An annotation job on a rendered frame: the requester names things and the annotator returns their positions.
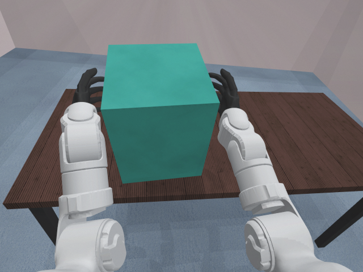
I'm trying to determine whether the table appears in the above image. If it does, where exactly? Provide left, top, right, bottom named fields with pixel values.
left=3, top=89, right=363, bottom=248

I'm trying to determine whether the left robot forearm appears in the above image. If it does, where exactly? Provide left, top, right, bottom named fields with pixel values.
left=54, top=102, right=113, bottom=264

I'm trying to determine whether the right robot forearm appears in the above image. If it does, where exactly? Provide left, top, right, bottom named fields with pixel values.
left=218, top=108, right=314, bottom=250

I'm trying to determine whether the robot left hand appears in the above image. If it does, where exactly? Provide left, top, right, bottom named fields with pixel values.
left=72, top=68, right=104, bottom=112

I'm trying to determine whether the carton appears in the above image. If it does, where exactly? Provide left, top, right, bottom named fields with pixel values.
left=100, top=43, right=220, bottom=184

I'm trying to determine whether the left robot upper arm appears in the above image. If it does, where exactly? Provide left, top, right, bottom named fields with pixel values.
left=37, top=218, right=126, bottom=272

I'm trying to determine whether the robot right hand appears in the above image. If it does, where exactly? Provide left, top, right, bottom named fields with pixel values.
left=208, top=69, right=240, bottom=117

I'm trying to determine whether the right robot upper arm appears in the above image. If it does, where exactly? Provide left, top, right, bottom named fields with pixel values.
left=244, top=211, right=353, bottom=272

